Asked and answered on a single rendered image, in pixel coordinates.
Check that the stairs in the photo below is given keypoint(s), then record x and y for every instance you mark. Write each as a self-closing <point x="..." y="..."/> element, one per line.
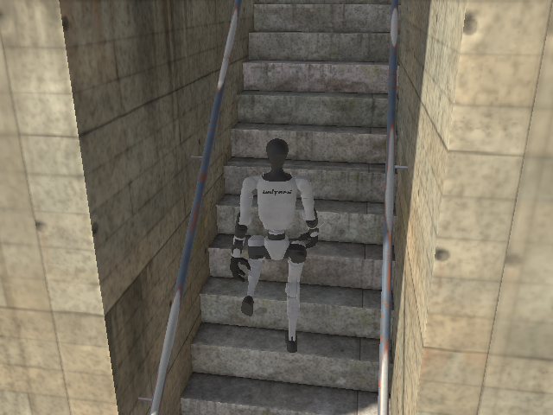
<point x="317" y="77"/>

